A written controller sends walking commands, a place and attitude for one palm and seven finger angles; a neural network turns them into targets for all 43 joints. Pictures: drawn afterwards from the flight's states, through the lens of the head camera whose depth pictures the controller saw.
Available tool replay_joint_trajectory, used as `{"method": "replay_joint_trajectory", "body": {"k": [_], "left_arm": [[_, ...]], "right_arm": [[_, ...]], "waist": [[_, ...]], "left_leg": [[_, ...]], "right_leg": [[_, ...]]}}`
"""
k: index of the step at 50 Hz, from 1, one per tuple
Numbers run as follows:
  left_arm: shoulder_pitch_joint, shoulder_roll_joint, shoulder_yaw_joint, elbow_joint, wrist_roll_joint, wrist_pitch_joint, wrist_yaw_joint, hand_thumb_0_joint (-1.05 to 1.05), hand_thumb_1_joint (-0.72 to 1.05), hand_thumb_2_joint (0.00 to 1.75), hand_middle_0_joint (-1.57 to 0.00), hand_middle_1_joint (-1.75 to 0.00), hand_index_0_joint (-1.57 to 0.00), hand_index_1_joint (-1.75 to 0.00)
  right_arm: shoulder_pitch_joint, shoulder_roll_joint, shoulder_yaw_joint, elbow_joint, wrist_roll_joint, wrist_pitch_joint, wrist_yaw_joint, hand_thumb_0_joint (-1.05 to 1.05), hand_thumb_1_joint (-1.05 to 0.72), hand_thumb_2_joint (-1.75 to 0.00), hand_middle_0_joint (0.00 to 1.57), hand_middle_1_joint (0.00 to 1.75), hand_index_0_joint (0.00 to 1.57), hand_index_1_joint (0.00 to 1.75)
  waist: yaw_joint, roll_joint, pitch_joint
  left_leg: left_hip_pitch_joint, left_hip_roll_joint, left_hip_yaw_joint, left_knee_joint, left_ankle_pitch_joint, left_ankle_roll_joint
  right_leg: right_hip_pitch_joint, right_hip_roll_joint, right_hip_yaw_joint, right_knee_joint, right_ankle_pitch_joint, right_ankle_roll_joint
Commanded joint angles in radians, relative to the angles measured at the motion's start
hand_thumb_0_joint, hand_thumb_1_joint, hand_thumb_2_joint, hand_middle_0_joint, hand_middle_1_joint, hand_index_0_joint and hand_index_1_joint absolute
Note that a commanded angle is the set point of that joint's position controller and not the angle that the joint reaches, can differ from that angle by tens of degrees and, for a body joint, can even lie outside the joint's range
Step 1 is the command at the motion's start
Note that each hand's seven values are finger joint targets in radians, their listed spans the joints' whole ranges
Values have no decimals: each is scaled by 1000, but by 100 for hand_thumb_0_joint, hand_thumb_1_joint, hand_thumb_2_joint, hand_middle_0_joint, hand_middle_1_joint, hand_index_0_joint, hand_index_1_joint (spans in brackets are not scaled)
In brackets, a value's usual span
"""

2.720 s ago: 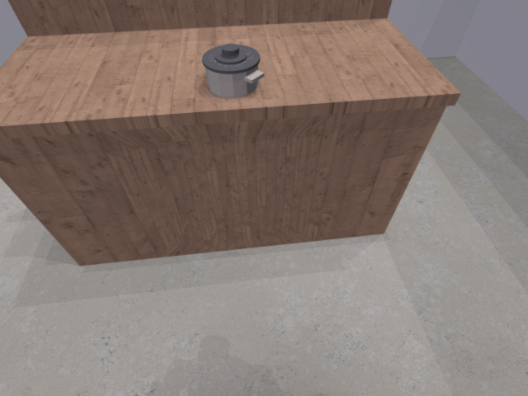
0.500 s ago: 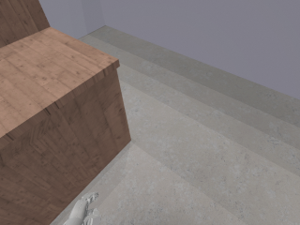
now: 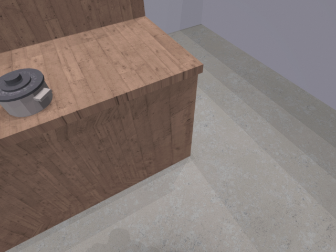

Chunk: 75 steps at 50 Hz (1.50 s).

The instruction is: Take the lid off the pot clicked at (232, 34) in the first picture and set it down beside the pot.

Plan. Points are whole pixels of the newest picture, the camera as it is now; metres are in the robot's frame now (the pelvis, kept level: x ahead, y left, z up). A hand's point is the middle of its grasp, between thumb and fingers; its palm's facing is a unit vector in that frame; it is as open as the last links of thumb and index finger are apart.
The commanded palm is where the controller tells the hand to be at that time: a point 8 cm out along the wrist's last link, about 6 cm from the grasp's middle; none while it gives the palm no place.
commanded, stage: turn to face it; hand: left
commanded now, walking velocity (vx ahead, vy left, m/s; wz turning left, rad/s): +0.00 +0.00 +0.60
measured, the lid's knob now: (12, 77) +0.57 +0.52 +0.10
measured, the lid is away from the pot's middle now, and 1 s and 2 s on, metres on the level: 0.00 0.00 0.00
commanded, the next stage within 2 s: take the last steps up to it in 0.84 s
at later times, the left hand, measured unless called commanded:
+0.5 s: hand out of the picture -0.07 +0.22 -0.18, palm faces +0.38 -0.89 -0.23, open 7.3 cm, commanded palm none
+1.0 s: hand out of the picture -0.03 +0.19 -0.14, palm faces +0.47 -0.84 -0.27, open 7.3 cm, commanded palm none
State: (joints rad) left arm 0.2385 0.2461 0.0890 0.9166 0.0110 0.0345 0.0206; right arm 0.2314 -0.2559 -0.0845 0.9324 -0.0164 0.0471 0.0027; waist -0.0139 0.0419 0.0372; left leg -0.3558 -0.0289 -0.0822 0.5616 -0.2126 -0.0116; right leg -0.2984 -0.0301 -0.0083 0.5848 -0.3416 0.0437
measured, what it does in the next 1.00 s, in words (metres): steps on the spot, turning left: left foot, then right foot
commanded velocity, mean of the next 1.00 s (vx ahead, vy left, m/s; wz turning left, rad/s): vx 0.02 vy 0.00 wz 0.38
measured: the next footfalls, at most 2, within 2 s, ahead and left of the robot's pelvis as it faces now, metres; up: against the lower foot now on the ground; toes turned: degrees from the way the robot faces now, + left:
left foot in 0.40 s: -0.01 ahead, +0.11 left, +0.00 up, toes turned +19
right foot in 0.86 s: +0.06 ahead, -0.09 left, +0.00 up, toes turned +24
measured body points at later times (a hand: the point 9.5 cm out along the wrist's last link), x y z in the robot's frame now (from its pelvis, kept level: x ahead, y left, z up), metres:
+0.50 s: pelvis -0.03 +0.01 +0.00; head +0.00 +0.05 +0.45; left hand -0.09 +0.27 -0.16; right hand +0.19 -0.18 -0.11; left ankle -0.05 +0.09 -0.73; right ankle +0.01 -0.13 -0.67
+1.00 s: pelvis -0.01 -0.02 +0.01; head +0.02 -0.03 +0.46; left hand -0.05 +0.23 -0.12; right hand +0.12 -0.23 -0.16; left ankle -0.09 +0.09 -0.67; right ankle +0.03 -0.11 -0.73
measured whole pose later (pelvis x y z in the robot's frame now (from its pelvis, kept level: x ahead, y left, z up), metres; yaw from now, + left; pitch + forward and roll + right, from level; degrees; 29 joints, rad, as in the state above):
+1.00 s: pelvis -0.01 -0.02 +0.01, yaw +29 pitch +0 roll +1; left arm 0.20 0.16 0.03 0.92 0.02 0.00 0.03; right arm 0.26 -0.23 -0.07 1.00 -0.01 0.06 0.00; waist -0.03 0.05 0.06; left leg -0.44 -0.04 -0.05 1.01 -0.44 -0.02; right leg -0.22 -0.02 -0.07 0.50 -0.28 -0.03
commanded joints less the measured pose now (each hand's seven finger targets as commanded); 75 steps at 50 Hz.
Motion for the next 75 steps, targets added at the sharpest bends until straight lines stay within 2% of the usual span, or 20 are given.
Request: {"method": "replay_joint_trajectory", "body": {"k": [1,4,15,18,19,20,23,27,36,41,42,43,44,48,57,64,65,66,67,75], "left_arm": [[96,227,32,-82,14,-31,15,0,90,90,-20,-30,-20,-30],[-44,142,10,-112,13,-40,17,0,90,90,-20,-30,-20,-30],[100,214,21,-81,21,-28,9,0,90,90,-20,-30,-20,-30],[76,202,23,-69,7,-20,3,0,90,90,-20,-30,-20,-30],[83,162,15,-84,3,-15,-3,0,90,90,-20,-30,-20,-30],[41,94,-4,-135,1,-13,-10,0,90,90,-20,-30,-20,-30],[-45,115,3,-107,6,-3,2,0,90,90,-20,-30,-20,-30],[19,103,2,-51,5,0,-7,0,90,90,-20,-30,-20,-30],[-51,58,-14,-63,0,-4,2,0,90,90,-20,-30,-20,-30],[43,59,-15,-33,-5,-26,13,0,90,90,-20,-30,-20,-30],[58,91,-11,-29,-1,-39,18,0,90,90,-20,-30,-20,-30],[71,165,2,-24,10,-49,26,0,90,90,-20,-30,-20,-30],[78,211,7,-43,12,-47,21,0,90,90,-20,-30,-20,-30],[-4,101,-7,-52,3,-54,18,0,90,90,-20,-30,-20,-30],[167,109,2,42,21,-88,-2,0,90,90,-20,-30,-20,-30],[130,94,-5,83,14,-75,-14,0,90,90,-20,-30,-20,-30],[125,51,-15,78,11,-71,-20,0,90,90,-20,-30,-20,-30],[117,-6,-26,54,8,-70,-27,0,90,90,-20,-30,-20,-30],[50,21,-25,11,15,-77,-27,0,90,90,-20,-30,-20,-30],[101,-5,-18,91,14,-60,-44,0,90,90,-20,-30,-20,-30]], "right_arm": [[-99,-98,-26,-141,-6,-8,3,0,-90,-90,20,30,20,30],[-56,-101,-29,-103,-10,7,21,0,-90,-90,20,30,20,30],[-188,-60,10,-150,9,-8,24,0,-90,-90,20,30,20,30],[-77,-93,4,-121,5,-25,17,0,-90,-90,20,30,20,30],[-32,-172,-14,-117,-2,-32,14,0,-90,-90,20,30,20,30],[27,-281,-41,-116,-4,-32,7,0,-90,-90,20,30,20,30],[-16,-200,-19,-96,-2,-28,-15,0,-90,-90,20,30,20,30],[-74,-146,1,-105,4,-38,-17,0,-90,-90,20,30,20,30],[3,-133,-5,-52,-7,-27,-21,0,-90,-90,20,30,20,30],[-18,-113,0,-35,3,-27,-20,0,-90,-90,20,30,20,30],[-3,-77,5,-30,12,-32,-15,0,-90,-90,20,30,20,30],[18,-15,17,-38,20,-36,-12,0,-90,-90,20,30,20,30],[21,-28,7,-56,12,-28,-14,0,-90,-90,20,30,20,30],[37,-35,-2,9,-2,-5,-2,0,-90,-90,20,30,20,30],[-99,-5,11,-24,-9,-41,27,0,-90,-90,20,30,20,30],[60,-6,23,31,-3,-81,14,0,-90,-90,20,30,20,30],[156,-74,9,56,-7,-88,2,0,-90,-90,20,30,20,30],[265,-176,-13,79,-18,-90,-8,0,-90,-90,20,30,20,30],[294,-194,-13,74,-14,-83,-14,0,-90,-90,20,30,20,30],[166,-22,39,79,9,-139,-32,0,-90,-90,20,30,20,30]], "waist": [[66,-264,-29],[-21,-205,9],[75,-239,-73],[15,-202,-132],[-11,-18,-162],[-53,278,-134],[-33,171,-70],[15,99,-56],[-16,78,-38],[39,54,-77],[44,-23,-94],[35,-253,-101],[43,-249,-82],[4,-172,-31],[77,-196,35],[-11,-133,12],[-57,40,-18],[-94,276,-35],[-105,185,10],[21,44,50]], "left_leg": [[-250,-6,-9,500,-355,2],[-218,37,19,665,-214,-13],[-41,14,166,181,-270,-20],[188,19,162,-144,-30,5],[390,164,-22,-215,136,62],[474,427,-344,-211,572,210],[297,321,-229,-205,446,227],[228,226,-122,-240,373,177],[198,241,-237,-255,217,206],[89,186,-227,-141,244,149],[14,137,-186,-60,167,99],[-142,3,-31,104,-108,23],[-147,-28,12,285,-366,1],[-167,30,21,581,-214,-17],[-200,78,110,294,-162,-8],[311,24,191,-136,-68,19],[457,135,34,-203,-181,54],[513,372,-304,-346,-327,148],[462,432,-411,-400,-351,221],[325,270,2,-404,293,198]], "right_leg": [[74,-439,412,-391,-61,-205],[8,-293,178,-313,111,-176],[236,-337,-4,-176,544,-195],[167,-304,-107,-4,515,-94],[-39,-233,-153,189,288,-28],[-339,-103,-151,394,-299,48],[-339,-92,20,566,-157,27],[-246,-70,7,521,-11,43],[-128,-14,3,228,-68,22],[135,9,-6,-116,113,1],[249,-64,66,-237,193,-14],[343,-287,295,-284,320,-91],[244,-437,357,-298,433,-202],[169,-258,158,-288,382,-200],[246,-279,178,-410,-30,-212],[-48,-177,29,-258,-122,-144],[-182,-118,-25,-67,-135,-109],[-346,-11,-141,237,-201,-58],[-434,-14,-66,393,-223,-68],[-385,-83,-14,511,135,-33]]}}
